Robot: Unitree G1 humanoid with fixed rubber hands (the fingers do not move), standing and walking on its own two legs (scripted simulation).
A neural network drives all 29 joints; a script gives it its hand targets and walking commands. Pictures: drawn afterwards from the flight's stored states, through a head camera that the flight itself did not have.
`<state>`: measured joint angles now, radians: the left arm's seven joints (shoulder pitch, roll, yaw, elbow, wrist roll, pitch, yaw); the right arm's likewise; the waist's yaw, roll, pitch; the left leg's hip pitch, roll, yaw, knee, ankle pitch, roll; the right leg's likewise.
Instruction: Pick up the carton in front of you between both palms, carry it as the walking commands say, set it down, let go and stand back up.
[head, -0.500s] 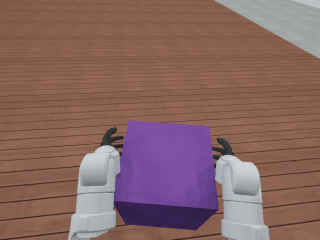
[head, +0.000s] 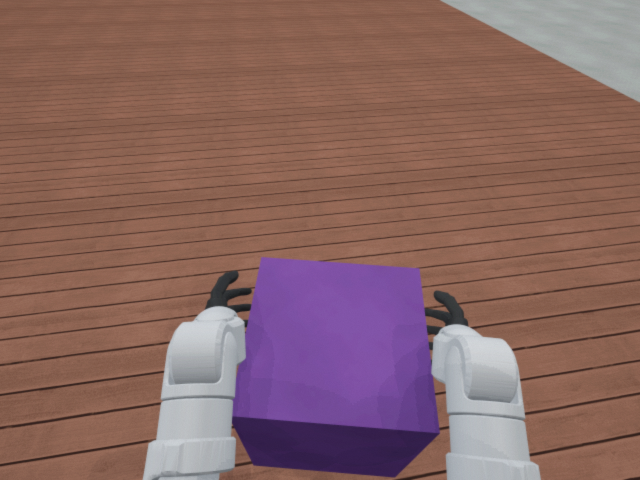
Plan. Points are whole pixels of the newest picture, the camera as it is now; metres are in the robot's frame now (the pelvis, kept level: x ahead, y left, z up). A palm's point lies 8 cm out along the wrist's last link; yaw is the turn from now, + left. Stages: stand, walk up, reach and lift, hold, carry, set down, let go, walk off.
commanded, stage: carry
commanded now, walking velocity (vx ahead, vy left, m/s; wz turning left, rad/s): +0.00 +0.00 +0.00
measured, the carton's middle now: (331, 372) +0.29 +0.00 -0.02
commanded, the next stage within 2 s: none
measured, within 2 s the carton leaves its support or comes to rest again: neither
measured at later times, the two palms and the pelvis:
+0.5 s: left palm (225, 372) +0.25 +0.13 +0.05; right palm (470, 391) +0.24 -0.16 +0.04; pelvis -0.04 -0.01 +0.00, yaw -1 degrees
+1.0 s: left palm (225, 364) +0.26 +0.13 +0.05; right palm (470, 381) +0.25 -0.17 +0.04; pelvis -0.03 -0.01 +0.01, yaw +0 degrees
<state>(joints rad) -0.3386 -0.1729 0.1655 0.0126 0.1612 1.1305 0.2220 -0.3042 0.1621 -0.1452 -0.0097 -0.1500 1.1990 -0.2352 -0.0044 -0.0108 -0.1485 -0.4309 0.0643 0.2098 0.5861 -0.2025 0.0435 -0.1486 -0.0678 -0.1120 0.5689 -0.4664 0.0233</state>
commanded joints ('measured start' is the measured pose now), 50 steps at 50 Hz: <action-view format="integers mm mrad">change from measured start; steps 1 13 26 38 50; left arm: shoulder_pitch -472 -397 -417 -346 -405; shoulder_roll -1111 -1057 -945 -942 -914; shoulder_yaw -669 -607 -405 -479 -501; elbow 64 174 330 266 187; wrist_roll -435 -336 -101 -139 -149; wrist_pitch -19 -227 -483 -443 -453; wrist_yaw -447 -466 -454 -446 -434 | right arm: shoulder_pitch -654 -567 -591 -500 -591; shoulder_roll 1068 1010 911 913 882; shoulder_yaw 683 615 427 487 517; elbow -44 58 232 169 98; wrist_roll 450 348 130 160 188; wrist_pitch -94 -305 -571 -531 -540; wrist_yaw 447 467 467 457 447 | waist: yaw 7 7 2 4 35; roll -11 2 12 17 -117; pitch -260 -203 -185 -244 -7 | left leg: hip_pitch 270 255 246 259 -108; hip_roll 101 110 114 119 29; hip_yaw -112 -125 -138 -130 -52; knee -9 -81 -108 -83 46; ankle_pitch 432 212 137 270 -98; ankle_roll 13 -8 -23 -12 -51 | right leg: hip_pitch -57 -132 -175 -141 39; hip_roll -91 -81 -74 -64 -245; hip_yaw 48 74 96 85 298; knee -58 -116 -137 -83 -410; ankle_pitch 504 259 169 288 -70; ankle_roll -17 -46 -66 -57 -182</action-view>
